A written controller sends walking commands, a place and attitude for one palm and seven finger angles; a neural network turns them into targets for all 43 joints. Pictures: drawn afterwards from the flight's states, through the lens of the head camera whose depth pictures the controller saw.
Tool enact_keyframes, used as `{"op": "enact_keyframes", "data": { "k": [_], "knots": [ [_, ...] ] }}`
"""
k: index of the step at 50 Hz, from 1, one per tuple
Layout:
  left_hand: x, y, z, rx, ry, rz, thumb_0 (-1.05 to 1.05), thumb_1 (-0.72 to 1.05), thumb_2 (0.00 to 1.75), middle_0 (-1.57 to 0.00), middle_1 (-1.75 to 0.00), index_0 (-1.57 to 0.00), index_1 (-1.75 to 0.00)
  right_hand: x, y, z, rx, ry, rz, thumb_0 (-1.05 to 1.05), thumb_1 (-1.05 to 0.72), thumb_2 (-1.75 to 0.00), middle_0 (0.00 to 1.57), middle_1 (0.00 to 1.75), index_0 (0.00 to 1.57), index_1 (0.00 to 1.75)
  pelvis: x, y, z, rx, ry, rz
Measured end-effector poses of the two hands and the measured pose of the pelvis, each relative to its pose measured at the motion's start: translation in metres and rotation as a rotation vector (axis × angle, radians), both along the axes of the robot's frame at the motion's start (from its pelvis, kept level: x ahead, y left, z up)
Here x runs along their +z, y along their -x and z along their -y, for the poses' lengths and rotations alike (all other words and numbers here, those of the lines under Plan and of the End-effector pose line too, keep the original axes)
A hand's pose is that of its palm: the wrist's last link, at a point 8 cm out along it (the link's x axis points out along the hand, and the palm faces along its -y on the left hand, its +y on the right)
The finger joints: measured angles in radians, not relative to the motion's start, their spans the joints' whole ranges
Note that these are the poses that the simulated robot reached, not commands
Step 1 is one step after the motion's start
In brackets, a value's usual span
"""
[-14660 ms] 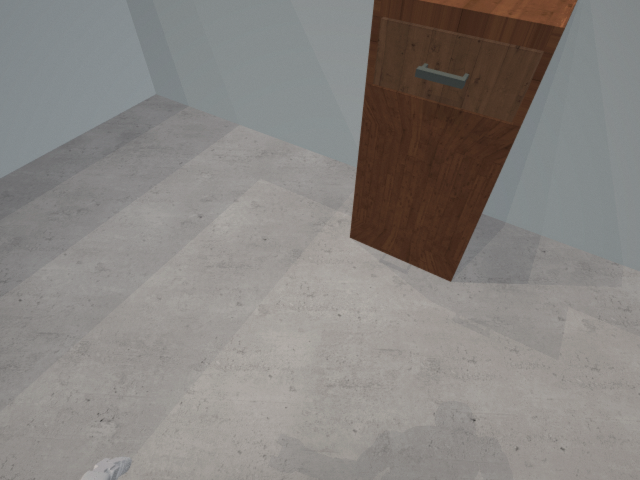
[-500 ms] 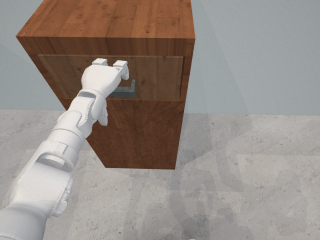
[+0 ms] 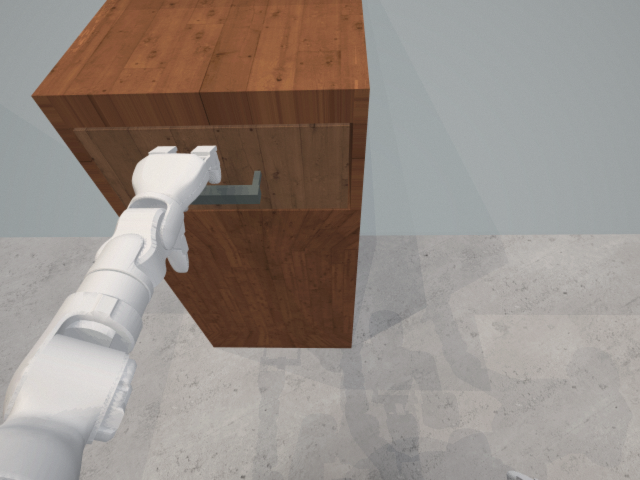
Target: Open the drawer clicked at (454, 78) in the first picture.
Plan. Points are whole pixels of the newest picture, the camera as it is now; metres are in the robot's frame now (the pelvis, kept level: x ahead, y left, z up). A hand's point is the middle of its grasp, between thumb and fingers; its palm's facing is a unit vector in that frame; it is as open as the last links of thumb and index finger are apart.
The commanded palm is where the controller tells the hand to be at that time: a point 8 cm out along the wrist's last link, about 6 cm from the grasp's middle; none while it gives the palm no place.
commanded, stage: move the hooked fingers above the handle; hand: left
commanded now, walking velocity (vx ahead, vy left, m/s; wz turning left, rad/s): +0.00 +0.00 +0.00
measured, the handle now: (221, 185) +0.54 +0.16 +0.03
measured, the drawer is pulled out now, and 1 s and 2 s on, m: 0.00 0.00 0.00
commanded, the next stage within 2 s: lower the fingers behind the handle in 1.00 s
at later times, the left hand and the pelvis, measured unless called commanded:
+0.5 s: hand (205, 175) +0.49 +0.15 +0.10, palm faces -0.01 +0.00 -1.00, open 13.6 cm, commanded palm +0.47 +0.19 +0.13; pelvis +0.00 +0.01 +0.00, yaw -2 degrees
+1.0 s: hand (209, 170) +0.50 +0.15 +0.10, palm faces +0.11 -0.03 -0.99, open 13.3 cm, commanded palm +0.47 +0.18 +0.13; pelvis +0.00 +0.03 -0.01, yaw -1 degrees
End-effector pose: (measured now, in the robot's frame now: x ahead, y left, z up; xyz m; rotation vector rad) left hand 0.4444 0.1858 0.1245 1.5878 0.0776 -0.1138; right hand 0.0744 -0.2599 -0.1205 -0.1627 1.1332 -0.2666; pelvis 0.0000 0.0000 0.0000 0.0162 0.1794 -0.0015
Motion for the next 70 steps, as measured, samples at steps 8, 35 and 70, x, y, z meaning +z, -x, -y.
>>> {"op": "enact_keyframes", "data": {
  "k": [8, 35, 70],
  "knots": [
    [0.006, -0.002, 0.026, -0.171, 0.065, 0.150, 0.00, -0.49, 0.30, -0.33, -1.20, -0.33, -1.20, 0.002, 0.008, 0.018, 0.020, 0.063, -0.061, 0.01, -0.91, -0.90, 0.20, 0.30, 0.20, 0.30, -0.004, -0.001, -0.005, 0.030, 0.008, -0.023],
    [-0.009, -0.004, -0.011, -0.060, 0.012, 0.022, 0.00, -0.49, 0.30, -0.33, -1.20, -0.32, -1.21, -0.002, 0.054, -0.005, -0.048, 0.037, -0.092, 0.01, -0.91, -0.90, 0.20, 0.30, 0.20, 0.30, -0.005, 0.012, -0.015, -0.006, 0.008, -0.031],
    [-0.019, -0.011, -0.008, -0.084, 0.038, 0.058, 0.00, -0.49, 0.30, -0.31, -1.21, -0.30, -1.19, -0.003, 0.043, 0.007, -0.023, 0.069, -0.109, 0.01, -0.91, -0.90, 0.20, 0.30, 0.20, 0.30, -0.009, 0.006, -0.011, 0.003, 0.011, -0.065]
  ]
}}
